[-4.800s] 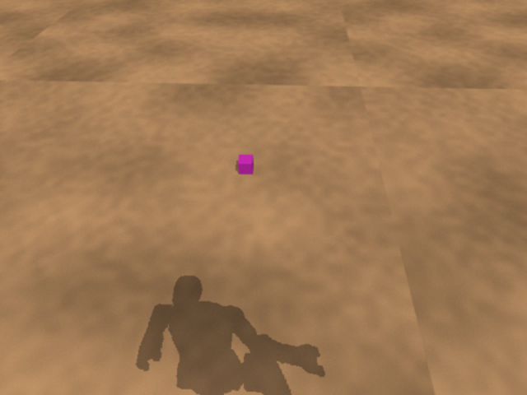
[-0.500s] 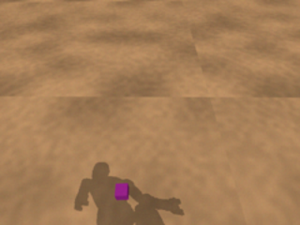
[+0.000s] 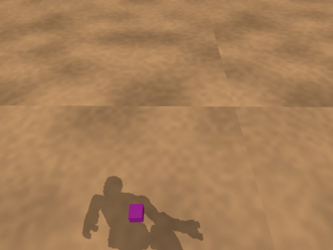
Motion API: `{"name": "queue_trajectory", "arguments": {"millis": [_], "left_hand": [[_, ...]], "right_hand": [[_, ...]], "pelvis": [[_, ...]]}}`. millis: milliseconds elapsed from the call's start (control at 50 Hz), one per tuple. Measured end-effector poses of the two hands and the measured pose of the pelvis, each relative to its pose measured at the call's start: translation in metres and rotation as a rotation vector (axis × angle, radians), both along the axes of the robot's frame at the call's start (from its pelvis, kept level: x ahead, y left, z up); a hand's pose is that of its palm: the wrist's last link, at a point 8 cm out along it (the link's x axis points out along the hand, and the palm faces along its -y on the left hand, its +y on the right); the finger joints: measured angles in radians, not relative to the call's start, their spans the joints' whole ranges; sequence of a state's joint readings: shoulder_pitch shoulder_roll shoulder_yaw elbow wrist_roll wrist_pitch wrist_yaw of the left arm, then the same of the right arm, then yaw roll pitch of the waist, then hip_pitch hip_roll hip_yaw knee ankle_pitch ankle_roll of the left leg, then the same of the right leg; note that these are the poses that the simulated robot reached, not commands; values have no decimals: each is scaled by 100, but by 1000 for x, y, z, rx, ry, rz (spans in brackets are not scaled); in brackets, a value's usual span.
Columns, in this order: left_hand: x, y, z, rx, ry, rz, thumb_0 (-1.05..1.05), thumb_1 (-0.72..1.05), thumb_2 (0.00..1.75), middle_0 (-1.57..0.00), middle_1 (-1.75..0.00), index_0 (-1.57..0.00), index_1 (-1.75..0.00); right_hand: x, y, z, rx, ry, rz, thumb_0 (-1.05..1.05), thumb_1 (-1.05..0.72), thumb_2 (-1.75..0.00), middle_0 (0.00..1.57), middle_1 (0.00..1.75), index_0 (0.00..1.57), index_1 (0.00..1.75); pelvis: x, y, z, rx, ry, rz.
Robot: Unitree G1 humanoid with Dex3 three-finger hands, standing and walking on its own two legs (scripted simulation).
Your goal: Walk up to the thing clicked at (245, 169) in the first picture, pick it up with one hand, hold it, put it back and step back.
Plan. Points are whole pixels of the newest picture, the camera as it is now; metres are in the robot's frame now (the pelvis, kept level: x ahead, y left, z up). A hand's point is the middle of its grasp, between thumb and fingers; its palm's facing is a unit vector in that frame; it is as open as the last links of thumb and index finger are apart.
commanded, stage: walk up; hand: left
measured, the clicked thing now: (136, 213) +0.46 +0.24 -0.74
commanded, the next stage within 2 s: stand in 0.14 s
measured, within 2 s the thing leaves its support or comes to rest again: neither
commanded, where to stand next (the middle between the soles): +0.08 -0.01 m, yaw +1 degrees
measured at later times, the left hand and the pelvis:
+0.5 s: hand out of the picture +0.10 +0.25 -0.15, palm faces -0.02 -0.94 -0.34, open 7.4 cm; pelvis +0.01 +0.00 +0.00, yaw +0 degrees
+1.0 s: hand out of the picture +0.08 +0.25 -0.16, palm faces -0.02 -0.94 -0.34, open 7.4 cm; pelvis +0.01 +0.00 +0.00, yaw +1 degrees
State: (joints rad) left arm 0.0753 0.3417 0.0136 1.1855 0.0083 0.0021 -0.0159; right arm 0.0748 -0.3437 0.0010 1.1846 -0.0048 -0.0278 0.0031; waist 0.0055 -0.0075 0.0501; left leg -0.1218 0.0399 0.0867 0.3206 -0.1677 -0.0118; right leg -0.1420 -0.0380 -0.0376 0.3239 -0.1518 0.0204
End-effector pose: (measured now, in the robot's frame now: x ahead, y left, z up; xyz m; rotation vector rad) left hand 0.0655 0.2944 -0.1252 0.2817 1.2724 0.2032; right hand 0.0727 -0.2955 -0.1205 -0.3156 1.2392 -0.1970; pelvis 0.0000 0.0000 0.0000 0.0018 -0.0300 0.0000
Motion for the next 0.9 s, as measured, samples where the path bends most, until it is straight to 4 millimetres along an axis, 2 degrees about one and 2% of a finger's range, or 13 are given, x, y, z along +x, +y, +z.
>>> {"name": "queue_trajectory", "arguments": {"millis": [200,380,900], "left_hand": [[16,0,2,6,-34,-21,0,90,90,-20,-30,-20,-30],[26,2,6,17,-62,-34,0,90,90,-20,-30,-20,-30],[13,5,6,27,-33,-22,0,90,90,-20,-30,-20,-30]], "right_hand": [[16,2,3,-1,-33,2,1,-91,-89,20,30,20,30],[21,3,3,3,-35,9,1,-91,-89,20,30,20,30],[16,3,1,7,-11,13,1,-91,-89,20,30,20,30]], "pelvis": [[6,1,0,-2,-1,0],[9,2,1,-2,-2,5],[12,1,1,0,-8,11]]}}
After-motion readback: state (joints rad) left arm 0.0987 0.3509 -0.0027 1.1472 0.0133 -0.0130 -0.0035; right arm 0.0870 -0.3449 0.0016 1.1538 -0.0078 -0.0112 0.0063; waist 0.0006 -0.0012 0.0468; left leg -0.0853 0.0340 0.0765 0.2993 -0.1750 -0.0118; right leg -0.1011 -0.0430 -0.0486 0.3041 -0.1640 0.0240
